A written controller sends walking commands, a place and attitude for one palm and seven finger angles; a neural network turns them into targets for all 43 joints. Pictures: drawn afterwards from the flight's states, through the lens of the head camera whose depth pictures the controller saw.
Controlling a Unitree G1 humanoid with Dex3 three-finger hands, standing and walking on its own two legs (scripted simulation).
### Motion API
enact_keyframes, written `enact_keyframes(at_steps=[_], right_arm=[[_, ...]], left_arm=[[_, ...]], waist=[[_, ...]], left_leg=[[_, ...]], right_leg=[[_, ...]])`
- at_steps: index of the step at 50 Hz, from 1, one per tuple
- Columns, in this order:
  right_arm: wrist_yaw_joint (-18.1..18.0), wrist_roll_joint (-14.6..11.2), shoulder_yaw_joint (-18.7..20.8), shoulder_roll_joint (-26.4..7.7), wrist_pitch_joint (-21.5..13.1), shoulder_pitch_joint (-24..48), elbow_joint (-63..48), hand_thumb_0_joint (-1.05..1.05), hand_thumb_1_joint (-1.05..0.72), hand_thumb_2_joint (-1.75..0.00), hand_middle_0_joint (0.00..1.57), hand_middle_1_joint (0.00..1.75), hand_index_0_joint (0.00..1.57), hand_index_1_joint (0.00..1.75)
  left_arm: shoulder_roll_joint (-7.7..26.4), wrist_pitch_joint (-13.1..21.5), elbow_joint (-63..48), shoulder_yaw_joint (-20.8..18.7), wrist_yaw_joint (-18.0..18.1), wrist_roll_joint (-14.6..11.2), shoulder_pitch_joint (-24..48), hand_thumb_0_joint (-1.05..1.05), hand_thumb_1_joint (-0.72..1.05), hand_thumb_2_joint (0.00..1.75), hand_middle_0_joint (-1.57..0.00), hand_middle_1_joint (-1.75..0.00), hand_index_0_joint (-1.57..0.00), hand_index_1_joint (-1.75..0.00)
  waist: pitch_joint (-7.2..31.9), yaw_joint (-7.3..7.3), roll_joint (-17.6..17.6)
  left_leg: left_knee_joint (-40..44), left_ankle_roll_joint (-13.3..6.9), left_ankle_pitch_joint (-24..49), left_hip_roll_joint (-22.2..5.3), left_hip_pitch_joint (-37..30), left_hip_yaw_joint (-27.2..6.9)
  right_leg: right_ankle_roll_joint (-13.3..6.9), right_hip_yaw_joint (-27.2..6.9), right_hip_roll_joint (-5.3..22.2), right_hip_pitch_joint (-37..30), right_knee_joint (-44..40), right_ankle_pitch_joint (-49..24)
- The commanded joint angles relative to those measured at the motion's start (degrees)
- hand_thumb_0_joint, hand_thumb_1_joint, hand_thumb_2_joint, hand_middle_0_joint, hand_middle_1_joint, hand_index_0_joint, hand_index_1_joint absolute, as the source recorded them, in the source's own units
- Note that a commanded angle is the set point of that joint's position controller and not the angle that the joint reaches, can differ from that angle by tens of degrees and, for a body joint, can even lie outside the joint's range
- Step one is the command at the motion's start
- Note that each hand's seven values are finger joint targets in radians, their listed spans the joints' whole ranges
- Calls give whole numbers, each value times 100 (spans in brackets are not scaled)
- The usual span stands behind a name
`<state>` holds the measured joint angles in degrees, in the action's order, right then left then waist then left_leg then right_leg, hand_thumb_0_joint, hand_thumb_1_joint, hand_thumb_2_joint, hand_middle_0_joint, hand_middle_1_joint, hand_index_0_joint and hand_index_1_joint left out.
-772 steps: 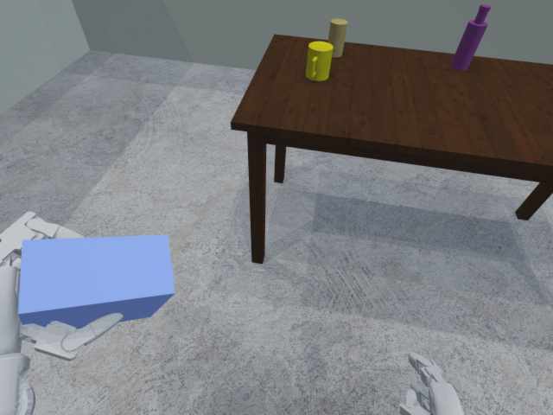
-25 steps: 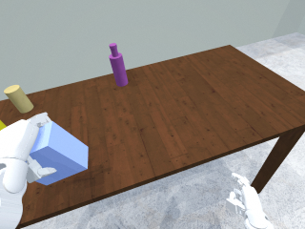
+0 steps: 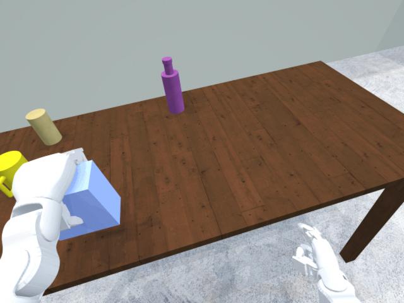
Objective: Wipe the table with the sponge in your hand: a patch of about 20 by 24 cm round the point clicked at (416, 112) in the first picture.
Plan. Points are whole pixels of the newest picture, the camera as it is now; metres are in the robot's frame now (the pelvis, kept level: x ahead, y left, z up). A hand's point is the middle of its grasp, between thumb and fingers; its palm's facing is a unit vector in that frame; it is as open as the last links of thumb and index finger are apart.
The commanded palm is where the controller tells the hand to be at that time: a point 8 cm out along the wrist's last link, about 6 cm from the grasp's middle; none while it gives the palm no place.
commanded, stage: turn the palm down, sponge in hand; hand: left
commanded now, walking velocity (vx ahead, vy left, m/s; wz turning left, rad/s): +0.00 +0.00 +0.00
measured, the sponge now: (81, 208) +0.23 +0.29 +0.09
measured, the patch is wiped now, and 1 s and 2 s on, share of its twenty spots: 0.00 0.00 0.00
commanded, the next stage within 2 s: move the sponge above the wiping area in 0.36 s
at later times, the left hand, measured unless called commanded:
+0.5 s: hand (61, 193) +0.23 +0.30 +0.14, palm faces +0.10 -0.07 -0.99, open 10.4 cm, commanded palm +0.19 +0.29 +0.21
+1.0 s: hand (76, 190) +0.25 +0.29 +0.13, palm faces +0.07 -0.07 -1.00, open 10.4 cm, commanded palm +0.21 +0.28 +0.19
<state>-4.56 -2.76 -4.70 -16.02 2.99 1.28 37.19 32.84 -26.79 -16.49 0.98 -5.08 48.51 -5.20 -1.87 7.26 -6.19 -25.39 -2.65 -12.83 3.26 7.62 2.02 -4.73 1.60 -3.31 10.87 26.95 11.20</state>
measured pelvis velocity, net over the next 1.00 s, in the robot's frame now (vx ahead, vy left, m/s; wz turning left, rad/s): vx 0.00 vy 0.00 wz -0.01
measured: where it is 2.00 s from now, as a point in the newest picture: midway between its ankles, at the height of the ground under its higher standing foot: outside the picture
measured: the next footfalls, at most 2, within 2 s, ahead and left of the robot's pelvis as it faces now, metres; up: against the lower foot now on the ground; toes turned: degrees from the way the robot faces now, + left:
none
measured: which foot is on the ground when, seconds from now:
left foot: down 0.00-1.00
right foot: down 0.00-1.00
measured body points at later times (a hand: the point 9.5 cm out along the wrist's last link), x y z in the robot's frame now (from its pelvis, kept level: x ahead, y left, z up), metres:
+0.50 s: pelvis +0.00 +0.01 +0.00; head -0.02 -0.04 +0.45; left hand +0.22 +0.30 +0.20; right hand +0.26 -0.18 -0.07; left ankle +0.02 +0.09 -0.74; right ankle +0.04 -0.07 -0.74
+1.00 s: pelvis +0.00 +0.00 +0.00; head -0.01 -0.05 +0.45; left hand +0.24 +0.29 +0.18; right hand +0.26 -0.19 -0.07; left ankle +0.02 +0.09 -0.74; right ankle +0.04 -0.07 -0.74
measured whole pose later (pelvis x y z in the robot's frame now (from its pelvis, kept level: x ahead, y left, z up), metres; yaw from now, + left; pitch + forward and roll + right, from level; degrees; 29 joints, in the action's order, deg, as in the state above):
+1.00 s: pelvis +0.00 +0.00 +0.00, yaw +0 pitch -5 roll +1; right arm -4.3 -2.8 -4.4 -15.2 2.2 1.2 38.8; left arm 29.9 -26.0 -10.0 3.5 -3.5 50.7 -2.1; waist -1.5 7.1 -6.3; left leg -23.0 -2.9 -11.9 3.4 6.5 2.1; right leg -4.5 1.1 -3.4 9.9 24.7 10.2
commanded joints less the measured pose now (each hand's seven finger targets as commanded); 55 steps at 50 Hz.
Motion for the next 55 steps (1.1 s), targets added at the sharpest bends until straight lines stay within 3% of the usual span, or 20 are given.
enact_keyframes(at_steps=[1,8,9,13,14,18,19,23,24,28,29,33,34,38,41,43,44,48,49,55], right_arm=[[35,9,207,-423,-331,1484,-1076,0,-90,-90,20,30,20,30],[28,-29,204,-420,-341,1679,-1045,0,-90,-90,20,30,20,30],[15,-10,213,-413,-331,1548,-1068,0,-90,-90,20,30,20,30],[13,-23,207,-420,-358,1681,-1043,0,-90,-90,20,30,20,30],[11,-9,213,-400,-354,1552,-1060,0,-90,-90,20,30,20,30],[13,-21,205,-417,-366,1658,-1029,0,-90,-90,20,30,20,30],[14,-13,222,-392,-374,1561,-1055,0,-90,-90,20,30,20,30],[10,-25,211,-423,-384,1675,-1015,0,-90,-90,20,30,20,30],[6,-12,225,-387,-391,1563,-1050,0,-90,-90,20,30,20,30],[15,-17,224,-414,-385,1623,-1012,0,-90,-90,20,30,20,30],[9,-6,219,-409,-377,1529,-1022,0,-90,-90,20,30,20,30],[-35,-33,216,-414,-412,1565,-986,0,-90,-90,20,30,20,30],[-48,-20,222,-393,-425,1459,-997,0,-90,-90,20,30,20,30],[-60,-17,233,-409,-454,1493,-934,0,-90,-90,20,30,20,30],[-29,17,256,-401,-451,1362,-924,0,-90,-90,20,30,20,30],[-15,12,241,-430,-443,1460,-897,0,-90,-90,20,30,20,30],[-9,1,229,-386,-428,1407,-940,0,-90,-90,20,30,20,30],[17,-11,249,-445,-387,1469,-895,0,-90,-90,20,30,20,30],[24,-2,241,-417,-379,1456,-980,0,-90,-90,20,30,20,30],[44,-14,257,-415,-378,1322,-954,0,-90,-90,20,30,20,30]], left_arm=[[1389,24,-1053,-971,291,212,1351,0,10,130,-120,-160,-120,-160],[1508,-37,-1140,-1041,284,290,1564,0,10,130,-120,-160,-120,-160],[1250,-38,-1041,-806,256,245,1480,0,10,130,-120,-160,-120,-160],[1540,6,-1163,-1062,273,312,1580,0,10,130,-120,-160,-120,-160],[1237,8,-1069,-808,255,258,1486,0,10,130,-120,-160,-120,-160],[1514,19,-1107,-1054,273,304,1570,0,10,130,-120,-160,-120,-160],[1222,24,-1036,-821,265,236,1460,0,10,130,-120,-160,-120,-160],[1531,15,-1097,-1061,285,316,1604,0,10,130,-120,-160,-120,-160],[1121,32,-1076,-706,254,265,1533,0,10,130,-120,-160,-120,-160],[1477,36,-1047,-1080,286,287,1364,0,10,130,-120,-160,-120,-160],[1179,35,-956,-775,264,268,1434,0,10,130,-120,-160,-120,-160],[1421,77,-838,-901,311,367,1820,0,10,130,-120,-160,-120,-160],[1032,101,-772,-534,290,350,1841,0,10,130,-120,-160,-120,-160],[1428,173,-681,-876,353,429,1988,0,10,130,-120,-160,-120,-160],[1069,232,-609,-584,370,421,1889,0,10,130,-120,-160,-120,-160],[1438,153,-526,-985,431,444,1714,0,10,130,-120,-160,-120,-160],[983,124,-501,-568,400,420,1800,0,10,130,-120,-160,-120,-160],[1418,36,-417,-967,464,444,1722,0,10,130,-120,-160,-120,-160],[1050,-4,-446,-661,419,407,1630,0,10,130,-120,-160,-120,-160],[1021,91,-529,-607,373,362,1446,0,10,130,-120,-160,-120,-160]], waist=[[1239,109,173],[1101,107,104],[1102,72,186],[1139,128,45],[1164,91,142],[1077,123,127],[1099,92,209],[1094,133,106],[1123,69,185],[1107,133,188],[1077,62,222],[1043,66,136],[1097,-6,187],[1125,51,191],[1222,50,128],[1215,128,179],[1180,34,238],[1161,103,231],[1285,103,233],[1195,5,316]], left_leg=[[413,36,982,-209,140,-785],[497,41,742,-206,111,-852],[480,23,741,-218,147,-793],[544,44,710,-210,91,-885],[518,25,765,-214,113,-819],[583,46,650,-216,94,-906],[530,38,651,-219,143,-826],[587,53,571,-206,127,-908],[537,31,666,-208,102,-824],[550,51,666,-200,110,-888],[517,33,659,-199,122,-817],[593,39,433,-181,77,-883],[554,16,476,-176,58,-816],[576,35,468,-154,39,-861],[599,49,733,-168,-28,-864],[582,53,767,-161,15,-873],[569,44,772,-164,61,-808],[564,61,801,-155,68,-827],[533,40,898,-146,76,-771],[455,28,1043,-159,-36,-805]], right_leg=[[-20,-1080,409,-711,-546,-117],[-85,-1308,344,-589,-634,172],[-50,-1117,380,-634,-607,105],[-102,-1323,331,-644,-610,126],[-58,-1111,367,-698,-588,42],[-91,-1311,325,-606,-646,176],[-52,-1139,380,-654,-628,152],[-102,-1371,336,-627,-659,245],[-56,-1151,371,-650,-628,110],[-86,-1348,340,-636,-675,161],[-53,-1182,370,-622,-674,119],[-87,-1353,331,-504,-742,387],[-43,-1143,355,-529,-723,300],[-87,-1377,327,-549,-776,365],[-66,-1139,347,-640,-706,-15],[-115,-1364,316,-706,-727,27],[-63,-1149,348,-691,-720,-30],[-111,-1363,326,-686,-758,-2],[-76,-1191,374,-821,-689,-178],[-49,-1215,386,-659,-734,-360]])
